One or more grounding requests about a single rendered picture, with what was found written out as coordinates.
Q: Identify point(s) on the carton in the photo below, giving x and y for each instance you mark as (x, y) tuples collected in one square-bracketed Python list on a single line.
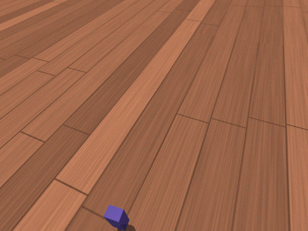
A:
[(117, 217)]

